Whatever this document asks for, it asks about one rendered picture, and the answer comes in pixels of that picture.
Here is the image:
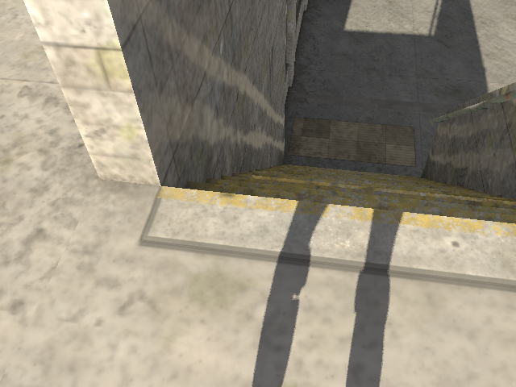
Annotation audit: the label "stairs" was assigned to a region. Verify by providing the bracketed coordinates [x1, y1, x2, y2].
[185, 164, 516, 224]

